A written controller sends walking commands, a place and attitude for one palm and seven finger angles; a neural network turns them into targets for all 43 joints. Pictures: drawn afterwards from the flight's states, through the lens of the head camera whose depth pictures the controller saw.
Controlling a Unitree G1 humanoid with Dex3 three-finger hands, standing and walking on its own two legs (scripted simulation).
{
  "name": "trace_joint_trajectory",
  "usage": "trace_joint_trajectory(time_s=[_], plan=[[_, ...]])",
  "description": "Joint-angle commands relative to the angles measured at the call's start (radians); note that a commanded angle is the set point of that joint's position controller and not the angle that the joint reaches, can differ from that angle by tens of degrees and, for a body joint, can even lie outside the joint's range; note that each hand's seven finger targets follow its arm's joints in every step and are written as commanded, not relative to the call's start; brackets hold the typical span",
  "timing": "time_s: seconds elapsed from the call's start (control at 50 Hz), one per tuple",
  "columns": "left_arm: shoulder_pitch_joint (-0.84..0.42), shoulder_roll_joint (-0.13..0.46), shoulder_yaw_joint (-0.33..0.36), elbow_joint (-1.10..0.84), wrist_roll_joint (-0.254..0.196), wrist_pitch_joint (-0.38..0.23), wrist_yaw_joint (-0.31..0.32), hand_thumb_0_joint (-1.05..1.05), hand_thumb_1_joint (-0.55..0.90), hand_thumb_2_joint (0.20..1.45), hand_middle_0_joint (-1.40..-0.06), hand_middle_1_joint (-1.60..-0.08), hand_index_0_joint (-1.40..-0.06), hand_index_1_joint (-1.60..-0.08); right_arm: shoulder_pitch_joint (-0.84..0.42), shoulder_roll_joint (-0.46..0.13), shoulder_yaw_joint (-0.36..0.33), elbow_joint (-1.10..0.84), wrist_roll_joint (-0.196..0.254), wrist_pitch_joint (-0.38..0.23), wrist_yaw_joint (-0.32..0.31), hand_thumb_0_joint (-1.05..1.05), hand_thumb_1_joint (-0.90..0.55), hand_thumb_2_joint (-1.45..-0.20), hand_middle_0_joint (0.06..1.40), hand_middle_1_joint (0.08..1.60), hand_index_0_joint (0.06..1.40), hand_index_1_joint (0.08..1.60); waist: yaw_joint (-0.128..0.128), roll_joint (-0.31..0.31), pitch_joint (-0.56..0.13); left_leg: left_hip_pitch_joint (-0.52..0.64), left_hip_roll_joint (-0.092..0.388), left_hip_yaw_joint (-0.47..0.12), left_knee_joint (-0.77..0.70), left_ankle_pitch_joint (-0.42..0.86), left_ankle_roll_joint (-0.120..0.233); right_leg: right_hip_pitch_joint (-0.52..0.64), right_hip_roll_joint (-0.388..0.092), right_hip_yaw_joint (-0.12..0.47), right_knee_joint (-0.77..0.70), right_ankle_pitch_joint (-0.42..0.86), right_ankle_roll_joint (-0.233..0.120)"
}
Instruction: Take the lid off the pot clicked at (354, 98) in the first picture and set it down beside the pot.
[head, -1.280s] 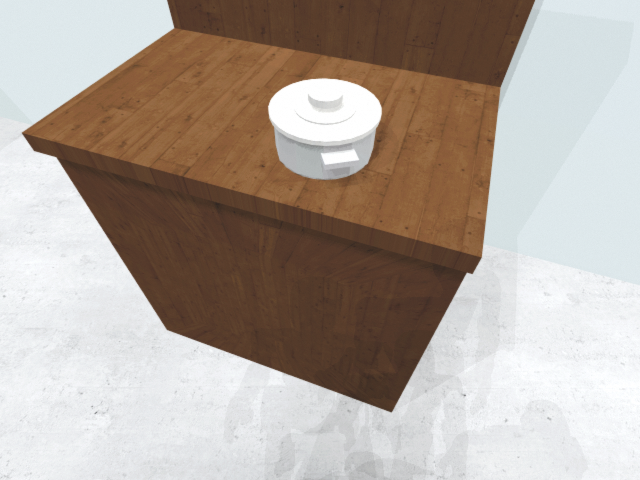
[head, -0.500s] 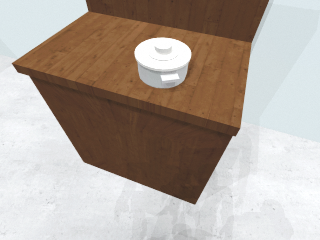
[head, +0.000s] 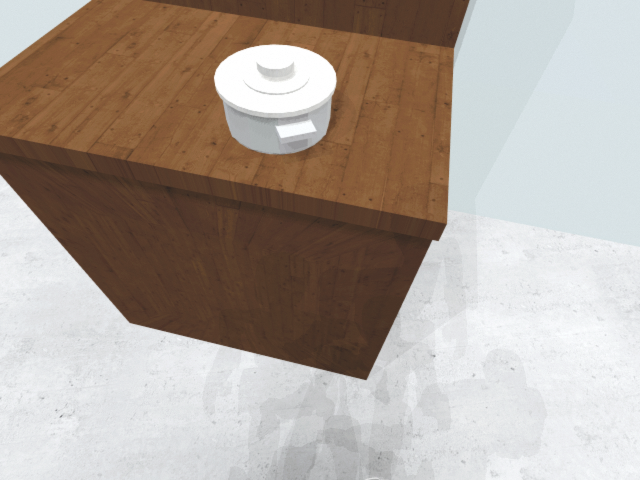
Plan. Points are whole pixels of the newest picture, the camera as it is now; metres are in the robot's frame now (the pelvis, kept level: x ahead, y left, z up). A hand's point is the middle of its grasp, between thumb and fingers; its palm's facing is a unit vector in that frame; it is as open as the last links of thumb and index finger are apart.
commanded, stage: turn to face it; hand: left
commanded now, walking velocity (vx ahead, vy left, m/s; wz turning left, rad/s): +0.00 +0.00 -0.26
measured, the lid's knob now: (275, 62) +0.62 +0.12 +0.17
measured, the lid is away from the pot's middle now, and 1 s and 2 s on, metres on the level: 0.00 0.00 0.00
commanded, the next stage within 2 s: take the last steps up to it in 0.14 s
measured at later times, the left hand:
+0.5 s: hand out of the picture +0.08 +0.16 -0.15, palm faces -0.09 -0.97 -0.23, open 7.3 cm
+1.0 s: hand out of the picture +0.13 +0.22 -0.16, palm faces -0.09 -0.97 -0.22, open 7.3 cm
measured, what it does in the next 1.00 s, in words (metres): steps on the spot: right foot, then left foot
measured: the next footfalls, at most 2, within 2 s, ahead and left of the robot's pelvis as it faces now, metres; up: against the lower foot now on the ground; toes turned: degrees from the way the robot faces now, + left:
right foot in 0.34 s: +0.00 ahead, -0.13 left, +0.00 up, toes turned -7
left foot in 0.72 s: +0.18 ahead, +0.12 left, +0.00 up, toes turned -5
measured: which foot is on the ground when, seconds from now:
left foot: down 0.00-0.34, up 0.36-0.70, down 0.72-1.00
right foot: down 0.00-0.02, up 0.04-0.32, down 0.34-0.72, up 0.74-1.00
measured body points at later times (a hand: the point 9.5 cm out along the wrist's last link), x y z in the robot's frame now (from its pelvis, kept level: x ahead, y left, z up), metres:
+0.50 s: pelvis +0.02 -0.01 +0.01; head +0.04 -0.03 +0.46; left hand +0.09 +0.21 -0.13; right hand -0.01 -0.26 -0.15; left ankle +0.02 +0.11 -0.68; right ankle -0.04 -0.12 -0.73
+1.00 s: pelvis +0.06 +0.03 +0.01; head +0.09 +0.04 +0.46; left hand +0.13 +0.27 -0.15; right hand +0.10 -0.21 -0.13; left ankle +0.14 +0.12 -0.73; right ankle -0.01 -0.09 -0.68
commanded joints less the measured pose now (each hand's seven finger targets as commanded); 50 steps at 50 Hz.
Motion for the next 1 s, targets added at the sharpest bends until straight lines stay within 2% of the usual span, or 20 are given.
trace_joint_trajectory(time_s=[0.0,0.04,0.1,0.2,0.28,0.3,0.32,0.34,0.36,0.38,0.42,0.48,0.58,0.66,0.68,0.7,0.72,0.78,0.9,0.98], plan=[[-0.007,0.087,0.022,-0.1,-0.002,-0.018,-0.003,0.0,0.9,0.9,-0.2,-0.3,-0.2,-0.3,0.141,-0.182,-0.03,-0.064,-0.017,-0.024,-0.002,0.0,-0.9,-0.9,0.2,0.3,0.2,0.3,-0.053,0.306,-0.13,0.212,0.378,-0.35,-0.3,0.38,0.158,-0.179,0.006,-0.098,0.291,-0.268,-0.006],[-0.011,0.126,0.032,-0.076,0.003,-0.002,-0.001,0.0,0.9,0.9,-0.2,-0.3,-0.2,-0.3,0.079,-0.121,-0.007,-0.071,-0.028,-0.021,-0.003,0.0,-0.9,-0.9,0.2,0.3,0.2,0.3,-0.028,0.227,-0.041,0.062,0.342,-0.291,-0.321,0.32,0.199,-0.168,-0.044,-0.055,0.483,-0.235,0.012],[0.002,0.095,0.025,-0.07,0.001,0.001,-0.02,0.0,0.9,0.9,-0.2,-0.3,-0.2,-0.3,0.044,-0.124,-0.002,-0.087,-0.029,-0.024,-0.005,0.0,-0.9,-0.9,0.2,0.3,0.2,0.3,-0.001,0.122,-0.024,0.073,0.259,-0.136,-0.292,0.392,0.167,-0.171,-0.063,-0.117,0.504,-0.172,0.015],[-0.052,0.073,0.005,-0.104,-0.006,-0.003,-0.024,0.0,0.9,0.9,-0.2,-0.3,-0.2,-0.3,0.136,-0.14,-0.007,-0.051,-0.031,-0.021,-0.005,0.0,-0.9,-0.9,0.2,0.3,0.2,0.3,-0.048,0.202,-0.077,0.206,0.263,-0.084,-0.237,0.562,0.161,-0.086,-0.091,-0.178,0.207,-0.202,0.014],[0.053,0.07,0.0,-0.058,-0.002,-0.03,-0.02,0.0,0.9,0.9,-0.2,-0.3,-0.2,-0.3,0.169,-0.147,-0.01,-0.02,-0.023,-0.017,0.003,0.0,-0.9,-0.9,0.2,0.3,0.2,0.3,-0.008,0.131,-0.166,0.16,0.211,-0.037,-0.109,0.404,0.097,0.187,-0.064,-0.227,-0.169,0.009,-0.007],[0.086,0.117,0.006,-0.042,0.004,-0.039,-0.013,0.0,0.9,0.9,-0.2,-0.3,-0.2,-0.3,0.172,-0.107,-0.006,-0.014,-0.012,-0.02,0.009,0.0,-0.9,-0.9,0.2,0.3,0.2,0.3,0.003,0.013,-0.184,0.04,0.16,0.013,-0.031,0.207,0.049,0.324,-0.132,-0.135,-0.237,0.089,-0.023],[0.142,0.2,0.026,-0.028,0.01,-0.046,-0.001,0.0,0.9,0.9,-0.2,-0.3,-0.2,-0.3,0.133,-0.054,0.006,-0.042,-0.007,-0.021,0.012,0.0,-0.9,-0.9,0.2,0.3,0.2,0.3,0.034,-0.242,-0.145,-0.207,0.058,0.087,0.113,-0.137,-0.003,0.432,-0.346,0.173,-0.307,0.179,-0.102],[0.172,0.23,0.027,-0.026,0.002,-0.047,0.001,0.0,0.9,0.9,-0.2,-0.3,-0.2,-0.3,0.062,-0.08,0.006,-0.072,-0.014,-0.014,0.014,0.0,-0.9,-0.9,0.2,0.3,0.2,0.3,0.07,-0.256,-0.086,-0.294,0.048,0.033,0.22,-0.305,-0.022,0.374,-0.459,0.293,-0.34,0.167,-0.225],[0.159,0.209,0.021,-0.021,0.003,-0.049,0.001,0.0,0.9,0.9,-0.2,-0.3,-0.2,-0.3,0.049,-0.083,0.004,-0.07,-0.019,-0.015,0.02,0.0,-0.9,-0.9,0.2,0.3,0.2,0.3,0.058,-0.156,-0.041,-0.314,0.057,-0.008,0.283,-0.269,-0.019,0.33,-0.45,0.253,-0.34,0.086,-0.269],[0.129,0.17,0.02,-0.021,0.005,-0.059,0.005,0.0,0.9,0.9,-0.2,-0.3,-0.2,-0.3,0.052,-0.077,0.003,-0.049,-0.024,-0.011,0.022,0.0,-0.9,-0.9,0.2,0.3,0.2,0.3,0.037,-0.233,-0.028,-0.333,0.066,-0.03,0.317,-0.206,-0.018,0.324,-0.384,0.225,-0.338,0.149,-0.243],[0.109,0.135,0.011,-0.021,0.001,-0.066,0.01,0.0,0.9,0.9,-0.2,-0.3,-0.2,-0.3,0.082,-0.082,-0.001,-0.018,-0.021,-0.015,0.027,0.0,-0.9,-0.9,0.2,0.3,0.2,0.3,0.02,-0.184,-0.026,-0.327,0.067,-0.025,0.356,-0.132,-0.024,0.343,-0.348,0.139,-0.3,0.289,-0.23],[0.116,0.144,0.013,-0.013,0.005,-0.081,0.01,0.0,0.9,0.9,-0.2,-0.3,-0.2,-0.3,0.085,-0.055,0.003,-0.009,-0.012,-0.017,0.036,0.0,-0.9,-0.9,0.2,0.3,0.2,0.3,0.008,-0.107,-0.039,-0.286,0.057,0.003,0.313,-0.067,-0.04,0.326,-0.342,0.062,-0.288,0.417,-0.222],[0.111,0.167,0.021,0.009,0.011,-0.084,0.008,0.0,0.9,0.9,-0.2,-0.3,-0.2,-0.3,0.075,-0.039,0.001,-0.024,-0.006,-0.023,0.047,0.0,-0.9,-0.9,0.2,0.3,0.2,0.3,0.002,-0.132,-0.002,-0.203,0.05,0.018,0.189,-0.008,-0.035,0.244,-0.355,0.022,-0.31,0.291,-0.191],[0.069,0.117,0.005,0.023,0.006,-0.064,0.012,0.0,0.9,0.9,-0.2,-0.3,-0.2,-0.3,0.211,-0.035,0.011,0.037,-0.005,-0.047,0.032,0.0,-0.9,-0.9,0.2,0.3,0.2,0.3,-0.059,-0.065,-0.036,0.137,0.018,0.02,-0.127,0.265,-0.032,0.115,-0.221,-0.105,-0.119,0.267,-0.088],[0.117,0.085,-0.003,0.03,0.001,-0.057,0.012,0.0,0.9,0.9,-0.2,-0.3,-0.2,-0.3,0.257,-0.094,0.002,0.051,-0.012,-0.057,0.024,0.0,-0.9,-0.9,0.2,0.3,0.2,0.3,-0.057,0.102,-0.102,0.25,0.12,-0.09,-0.146,0.513,0.004,0.064,-0.153,-0.151,0.014,0.119,-0.047],[0.178,0.052,-0.013,0.041,-0.008,-0.046,0.015,0.0,0.9,0.9,-0.2,-0.3,-0.2,-0.3,0.269,-0.156,-0.007,0.045,-0.014,-0.053,0.017,0.0,-0.9,-0.9,0.2,0.3,0.2,0.3,-0.038,0.264,-0.144,0.282,0.297,-0.266,-0.171,0.734,0.087,0.015,-0.089,-0.212,0.096,-0.222,-0.005],[0.193,0.044,-0.016,0.055,-0.013,-0.037,0.023,0.0,0.9,0.9,-0.2,-0.3,-0.2,-0.3,0.257,-0.164,-0.005,0.041,-0.018,-0.036,0.011,0.0,-0.9,-0.9,0.2,0.3,0.2,0.3,-0.04,0.252,-0.149,0.171,0.341,-0.306,-0.255,0.687,0.149,0.093,-0.077,-0.185,0.198,-0.391,-0.006],[0.148,0.049,-0.016,0.078,-0.001,-0.017,0.023,0.0,0.9,0.9,-0.2,-0.3,-0.2,-0.3,0.144,-0.108,0.014,0.037,-0.024,-0.025,-0.005,0.0,-0.9,-0.9,0.2,0.3,0.2,0.3,-0.022,0.271,-0.032,-0.01,0.303,-0.298,-0.339,0.455,0.152,0.074,-0.115,-0.136,0.304,-0.322,-0.009],[0.124,0.064,-0.006,0.04,0.002,0.003,0.0,0.0,0.9,0.9,-0.2,-0.3,-0.2,-0.3,0.105,-0.134,-0.009,0.021,-0.024,-0.008,-0.012,0.0,-0.9,-0.9,0.2,0.3,0.2,0.3,-0.023,0.104,-0.126,0.055,0.297,-0.227,-0.324,0.338,0.171,0.007,-0.092,-0.139,0.372,-0.242,0.0],[0.125,0.048,-0.005,0.015,0.003,0.006,-0.007,0.0,0.9,0.9,-0.2,-0.3,-0.2,-0.3,0.065,-0.15,-0.019,0.009,-0.032,0.0,-0.003,0.0,-0.9,-0.9,0.2,0.3,0.2,0.3,-0.02,0.171,-0.105,0.0,0.275,-0.22,-0.361,0.095,0.141,0.062,-0.103,-0.168,0.188,-0.224,-0.009]])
